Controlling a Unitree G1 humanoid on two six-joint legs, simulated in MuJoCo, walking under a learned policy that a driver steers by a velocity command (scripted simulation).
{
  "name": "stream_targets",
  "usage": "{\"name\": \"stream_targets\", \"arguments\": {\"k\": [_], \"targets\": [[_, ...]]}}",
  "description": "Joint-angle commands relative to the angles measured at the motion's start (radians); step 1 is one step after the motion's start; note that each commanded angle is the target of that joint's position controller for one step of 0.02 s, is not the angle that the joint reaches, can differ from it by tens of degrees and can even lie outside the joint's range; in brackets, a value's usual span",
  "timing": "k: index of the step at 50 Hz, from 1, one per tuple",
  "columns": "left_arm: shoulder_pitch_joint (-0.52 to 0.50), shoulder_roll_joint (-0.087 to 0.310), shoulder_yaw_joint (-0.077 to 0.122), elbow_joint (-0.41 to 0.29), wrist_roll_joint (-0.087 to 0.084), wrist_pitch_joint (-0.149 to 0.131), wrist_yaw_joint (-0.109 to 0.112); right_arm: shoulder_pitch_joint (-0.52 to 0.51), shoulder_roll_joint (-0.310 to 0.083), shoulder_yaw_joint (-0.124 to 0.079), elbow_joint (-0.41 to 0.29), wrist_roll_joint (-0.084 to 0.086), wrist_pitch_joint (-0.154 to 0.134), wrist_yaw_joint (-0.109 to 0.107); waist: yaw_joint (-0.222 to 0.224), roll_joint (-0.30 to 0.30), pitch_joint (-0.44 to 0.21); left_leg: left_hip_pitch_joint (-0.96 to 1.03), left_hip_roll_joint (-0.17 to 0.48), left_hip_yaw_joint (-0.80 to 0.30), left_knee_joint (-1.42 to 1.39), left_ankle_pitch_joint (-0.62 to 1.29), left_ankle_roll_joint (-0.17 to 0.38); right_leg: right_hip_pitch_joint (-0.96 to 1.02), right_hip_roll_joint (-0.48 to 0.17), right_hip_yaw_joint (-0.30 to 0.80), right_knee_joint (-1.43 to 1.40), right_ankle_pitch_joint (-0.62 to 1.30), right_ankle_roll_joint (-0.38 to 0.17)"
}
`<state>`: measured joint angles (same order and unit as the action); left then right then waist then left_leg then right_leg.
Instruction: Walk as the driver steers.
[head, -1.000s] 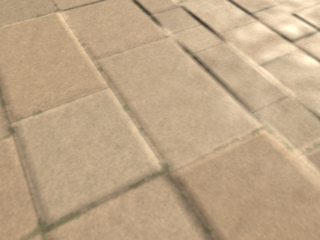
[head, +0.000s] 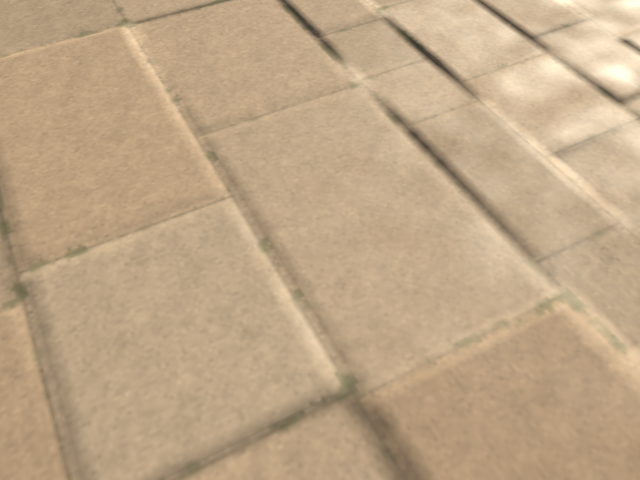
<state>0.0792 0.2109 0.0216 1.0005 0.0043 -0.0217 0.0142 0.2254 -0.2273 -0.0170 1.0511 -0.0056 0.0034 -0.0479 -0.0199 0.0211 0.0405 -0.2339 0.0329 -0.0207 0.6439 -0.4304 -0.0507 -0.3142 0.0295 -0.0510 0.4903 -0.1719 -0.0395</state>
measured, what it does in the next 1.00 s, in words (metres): walks ahead: left foot, then right foot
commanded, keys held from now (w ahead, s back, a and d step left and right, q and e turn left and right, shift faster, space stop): no key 0.38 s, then w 0.38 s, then w+q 0.24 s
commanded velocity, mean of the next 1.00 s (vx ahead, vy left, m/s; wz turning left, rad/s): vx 0.21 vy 0.00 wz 0.06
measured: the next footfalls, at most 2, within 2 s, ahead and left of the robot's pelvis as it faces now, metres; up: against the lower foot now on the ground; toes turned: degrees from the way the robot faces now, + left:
left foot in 0.02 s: +0.02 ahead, +0.13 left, +0.00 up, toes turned +0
right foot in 0.68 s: +0.17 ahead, -0.12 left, +0.00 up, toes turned -5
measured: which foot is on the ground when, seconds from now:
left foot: up 0.00-0.00, down 0.02-0.68, up 0.70-1.00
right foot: down 0.00-0.44, up 0.46-0.66, down 0.68-1.00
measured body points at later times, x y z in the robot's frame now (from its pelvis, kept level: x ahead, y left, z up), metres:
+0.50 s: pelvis +0.05 +0.02 +0.00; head +0.05 +0.02 +0.45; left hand +0.12 +0.28 -0.15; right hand +0.04 -0.23 -0.15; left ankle -0.02 +0.13 -0.73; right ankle +0.05 -0.10 -0.73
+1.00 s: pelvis +0.23 -0.04 +0.01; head +0.24 -0.05 +0.46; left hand +0.17 +0.20 -0.14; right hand +0.38 -0.29 -0.12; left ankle +0.38 +0.14 -0.67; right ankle +0.13 -0.12 -0.73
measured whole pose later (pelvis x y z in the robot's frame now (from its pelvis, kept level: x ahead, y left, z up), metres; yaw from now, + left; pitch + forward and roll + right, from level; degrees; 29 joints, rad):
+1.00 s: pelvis +0.23 -0.04 +0.01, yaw +3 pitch +0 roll -1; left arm 0.37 0.19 0.03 1.11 0.02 -0.10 0.01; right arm 0.14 -0.25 -0.08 0.93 0.03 -0.07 0.01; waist 0.05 0.03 0.01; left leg -0.69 0.10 -0.06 0.86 -0.01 0.05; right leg 0.07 0.05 -0.15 0.20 -0.27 -0.06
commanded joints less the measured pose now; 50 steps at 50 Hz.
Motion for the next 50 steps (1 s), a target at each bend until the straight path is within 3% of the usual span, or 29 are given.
{"name": "stream_targets", "arguments": {"k": [1,2,3,4,5,6,9,19,21,22,24,25,27,28,30,32,33,34,35,36,37,38,39,41,44,47,50], "targets": [[-0.044,0.120,0.022,-0.035,-0.017,0.000,0.008,0.163,-0.071,-0.013,0.030,-0.023,0.011,0.006,-0.043,-0.069,-0.065,0.146,0.005,0.011,-0.215,0.274,0.031,-0.046,-0.143,0.154,-0.155,-0.089,-0.058],[-0.009,0.114,0.021,-0.020,-0.009,0.005,0.008,0.131,-0.103,-0.015,0.007,-0.020,0.015,0.005,-0.008,-0.023,-0.031,0.086,0.047,-0.030,-0.265,0.195,0.060,-0.037,-0.108,0.122,-0.150,-0.218,-0.019],[-0.008,0.087,0.017,-0.025,0.000,0.010,0.010,0.088,-0.132,-0.019,0.010,-0.006,0.009,0.007,0.034,0.082,0.025,-0.080,0.043,-0.038,-0.281,0.009,0.092,0.063,-0.053,0.062,-0.141,-0.184,0.014],[-0.012,0.097,0.019,-0.015,0.008,0.010,0.014,0.051,-0.104,-0.015,-0.002,-0.002,-0.004,0.010,0.029,0.065,0.052,-0.132,0.033,-0.038,-0.309,-0.033,0.095,0.123,-0.049,0.067,-0.100,-0.102,0.025],[0.000,0.113,0.025,-0.007,0.003,0.006,0.016,0.043,-0.098,-0.014,0.001,-0.004,-0.016,0.010,0.031,0.053,0.049,-0.119,0.032,-0.033,-0.311,0.025,0.083,0.138,-0.050,0.068,-0.077,-0.034,0.016],[0.010,0.119,0.027,0.001,0.000,0.003,0.020,0.039,-0.114,-0.021,0.000,-0.006,-0.026,0.011,0.030,0.036,0.029,-0.087,0.027,-0.026,-0.300,0.121,0.074,0.149,-0.059,0.074,-0.061,0.048,0.003],[0.032,0.115,0.028,0.022,-0.011,-0.002,0.017,0.087,-0.089,-0.019,0.014,0.000,-0.040,0.016,0.013,0.013,-0.046,0.027,0.024,-0.013,-0.254,0.350,0.070,0.154,-0.068,0.077,-0.035,0.217,-0.013],[0.053,0.118,0.033,0.065,-0.012,0.021,0.024,0.096,-0.084,-0.020,0.016,0.003,-0.025,0.018,0.016,-0.010,-0.047,0.041,0.021,-0.006,-0.255,0.447,0.081,0.189,-0.069,0.077,-0.023,0.254,0.001],[0.068,0.104,0.032,0.082,-0.014,0.026,0.024,0.131,-0.089,-0.025,0.033,0.010,-0.021,0.017,0.012,0.014,-0.048,0.046,0.018,-0.018,-0.288,0.199,0.106,0.168,-0.026,0.030,0.015,0.017,0.004],[0.058,0.103,0.035,0.081,-0.017,0.026,0.023,0.129,-0.115,-0.034,0.029,0.016,-0.020,0.015,0.007,0.053,-0.012,0.037,0.046,-0.069,-0.320,0.018,0.145,0.101,0.008,-0.008,0.071,-0.160,0.008],[-0.020,0.106,0.036,0.042,-0.021,0.006,0.015,0.151,-0.172,-0.054,0.016,0.027,-0.030,0.011,-0.022,0.125,0.106,0.052,0.206,-0.286,-0.442,-0.289,0.246,-0.121,0.006,-0.028,0.205,-0.281,-0.001],[-0.060,0.096,0.032,0.019,-0.027,-0.012,0.008,0.162,-0.185,-0.063,0.015,0.030,-0.043,0.009,-0.033,0.142,0.158,0.056,0.280,-0.379,-0.481,-0.299,0.288,-0.200,-0.033,0.004,0.273,-0.277,-0.015],[-0.094,0.104,0.035,-0.007,-0.038,-0.045,-0.007,0.189,-0.163,-0.064,0.016,0.018,-0.072,0.010,-0.038,0.127,0.191,0.175,0.339,-0.417,-0.474,-0.089,0.315,-0.374,-0.093,0.057,0.375,-0.350,-0.034],[-0.096,0.109,0.037,-0.012,-0.042,-0.058,-0.015,0.189,-0.151,-0.064,0.012,0.021,-0.079,0.013,-0.034,0.108,0.177,0.232,0.333,-0.381,-0.453,0.018,0.302,-0.407,-0.115,0.066,0.356,-0.359,-0.040],[-0.084,0.104,0.039,-0.010,-0.045,-0.073,-0.030,0.163,-0.151,-0.067,-0.004,0.031,-0.077,0.021,-0.017,0.082,0.132,0.221,0.274,-0.263,-0.427,0.115,0.257,-0.293,-0.108,0.028,0.217,-0.294,-0.038],[0.051,0.091,0.047,0.046,-0.044,-0.072,-0.037,0.108,-0.168,-0.071,-0.023,0.035,-0.066,0.029,0.058,0.088,0.072,0.024,0.188,-0.133,-0.369,0.183,0.214,0.061,-0.023,-0.070,0.073,-0.067,-0.022],[0.160,0.118,0.066,0.087,-0.040,-0.065,-0.034,0.106,-0.168,-0.069,-0.030,0.029,-0.067,0.031,0.102,0.079,0.020,-0.059,0.145,-0.090,-0.289,0.307,0.195,0.244,0.027,-0.091,0.070,-0.028,-0.021],[0.288,0.161,0.088,0.118,-0.040,-0.061,-0.028,0.079,-0.152,-0.062,-0.039,0.027,-0.073,0.032,0.170,0.026,-0.037,-0.136,0.093,-0.016,-0.100,0.411,0.151,0.396,-0.020,-0.010,0.038,-0.046,-0.050],[0.419,0.268,0.113,0.128,-0.032,-0.061,-0.019,0.053,-0.086,-0.044,-0.086,0.018,-0.083,0.029,0.202,-0.236,-0.098,-0.330,-0.026,0.098,0.289,0.244,0.065,0.533,-0.276,0.418,-0.152,-0.195,-0.166],[0.447,0.257,0.094,0.138,-0.015,-0.077,-0.031,0.054,-0.040,-0.035,-0.111,0.029,-0.101,0.026,0.179,-0.305,-0.165,-0.444,-0.095,-0.035,0.538,-0.142,0.060,0.563,-0.421,0.795,-0.314,-0.261,-0.271],[0.333,0.208,0.073,0.112,-0.014,-0.093,-0.032,0.041,-0.080,-0.046,-0.117,0.060,-0.113,0.031,0.123,-0.195,-0.064,-0.543,-0.022,-0.098,0.652,-0.098,0.091,0.487,-0.429,0.726,-0.306,-0.337,-0.256],[0.242,0.152,0.056,0.080,-0.020,-0.101,-0.037,0.023,-0.105,-0.051,-0.120,0.064,-0.121,0.037,0.093,-0.139,0.005,-0.554,0.032,-0.081,0.647,0.010,0.120,0.401,-0.383,0.580,-0.309,-0.304,-0.211],[0.184,0.131,0.046,0.060,-0.016,-0.104,-0.041,0.030,-0.105,-0.058,-0.108,0.059,-0.122,0.035,0.064,-0.092,0.034,-0.531,0.071,-0.070,0.603,0.106,0.132,0.337,-0.345,0.457,-0.323,-0.221,-0.174],[0.175,0.095,0.032,0.057,-0.004,-0.101,-0.040,0.053,-0.103,-0.071,-0.093,0.048,-0.104,0.037,0.035,-0.103,0.038,-0.438,0.108,-0.057,0.510,0.205,0.134,0.263,-0.269,0.255,-0.342,-0.028,-0.115],[0.253,0.119,0.033,0.081,0.009,-0.097,-0.019,0.016,-0.063,-0.071,-0.104,0.044,-0.079,0.046,0.039,-0.082,0.045,-0.469,0.097,-0.052,0.451,0.282,0.110,0.265,-0.248,0.126,-0.359,0.178,-0.115],[0.253,0.138,0.034,0.068,0.018,-0.093,-0.001,-0.086,-0.048,-0.064,-0.157,0.041,-0.079,0.051,0.046,-0.064,0.072,-0.525,0.074,-0.069,0.284,0.398,0.094,0.260,-0.248,0.047,-0.386,0.245,-0.113],[0.267,0.149,0.035,0.055,0.010,-0.094,0.011,-0.201,-0.033,-0.049,-0.207,0.033,-0.081,0.067,0.070,-0.065,0.090,-0.471,0.060,0.009,0.112,0.507,0.093,0.244,-0.241,-0.039,-0.420,0.268,-0.098]]}}
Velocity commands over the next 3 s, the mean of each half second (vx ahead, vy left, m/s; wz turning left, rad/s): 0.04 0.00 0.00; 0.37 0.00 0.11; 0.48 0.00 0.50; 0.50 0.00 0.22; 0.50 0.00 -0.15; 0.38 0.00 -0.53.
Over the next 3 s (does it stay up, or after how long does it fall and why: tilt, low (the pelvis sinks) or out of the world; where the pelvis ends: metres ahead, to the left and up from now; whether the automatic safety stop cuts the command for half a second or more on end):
stays up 1.27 0.25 0.01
